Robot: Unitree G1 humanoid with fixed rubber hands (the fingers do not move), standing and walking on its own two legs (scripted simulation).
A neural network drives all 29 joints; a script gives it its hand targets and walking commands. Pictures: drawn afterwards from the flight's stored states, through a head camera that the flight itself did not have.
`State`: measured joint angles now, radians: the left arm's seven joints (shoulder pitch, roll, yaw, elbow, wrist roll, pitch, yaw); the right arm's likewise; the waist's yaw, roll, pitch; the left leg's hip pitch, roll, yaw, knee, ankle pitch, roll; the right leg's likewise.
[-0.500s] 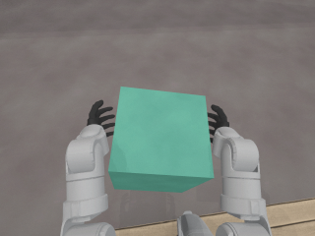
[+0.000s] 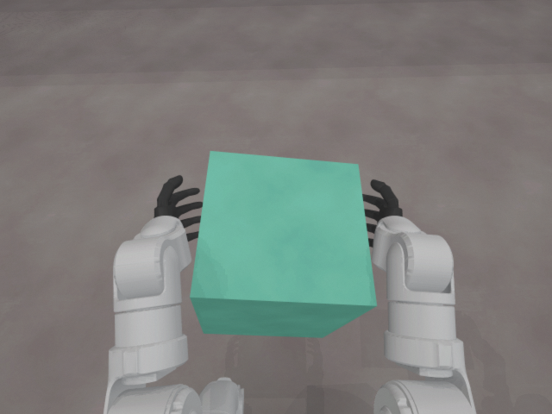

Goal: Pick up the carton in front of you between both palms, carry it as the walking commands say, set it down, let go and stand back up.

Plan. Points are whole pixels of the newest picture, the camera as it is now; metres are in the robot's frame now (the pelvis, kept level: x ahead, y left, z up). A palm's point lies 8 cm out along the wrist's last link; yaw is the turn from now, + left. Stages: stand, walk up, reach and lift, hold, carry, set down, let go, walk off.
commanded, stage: carry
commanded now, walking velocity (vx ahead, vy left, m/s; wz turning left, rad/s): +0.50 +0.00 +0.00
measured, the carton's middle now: (273, 256) +0.35 +0.02 +0.00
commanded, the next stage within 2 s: none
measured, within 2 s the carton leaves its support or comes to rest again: neither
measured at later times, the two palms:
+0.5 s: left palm (196, 100) +0.61 +0.17 +0.10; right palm (359, 109) +0.58 -0.12 +0.10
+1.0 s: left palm (237, 39) +0.85 +0.12 +0.09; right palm (365, 36) +0.86 -0.17 +0.09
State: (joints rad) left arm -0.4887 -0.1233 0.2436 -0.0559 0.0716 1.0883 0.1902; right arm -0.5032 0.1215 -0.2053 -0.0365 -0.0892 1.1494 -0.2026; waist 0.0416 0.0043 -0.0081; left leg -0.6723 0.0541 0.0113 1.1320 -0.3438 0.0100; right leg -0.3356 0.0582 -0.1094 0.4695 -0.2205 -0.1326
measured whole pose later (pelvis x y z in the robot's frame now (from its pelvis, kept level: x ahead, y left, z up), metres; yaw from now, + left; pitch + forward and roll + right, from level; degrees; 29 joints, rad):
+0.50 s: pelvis +0.31 +0.04 +0.01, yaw -3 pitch +5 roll -2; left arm -0.26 -0.15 0.12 -0.30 0.11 1.16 0.17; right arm -0.26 0.15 -0.13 -0.30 -0.09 1.21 -0.19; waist -0.02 0.01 -0.05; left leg -0.25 0.01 0.15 0.31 -0.15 0.08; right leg -0.54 -0.05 -0.06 0.91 -0.32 0.02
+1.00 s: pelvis +0.60 -0.03 +0.01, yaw +0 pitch +4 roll +1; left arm -0.10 -0.13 0.03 -0.32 0.11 1.22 0.21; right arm -0.13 0.13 -0.03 -0.32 -0.12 1.22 -0.19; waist 0.02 0.01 -0.11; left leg -0.57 0.11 0.08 0.90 -0.24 -0.02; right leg -0.20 -0.02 -0.20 0.31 -0.18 -0.06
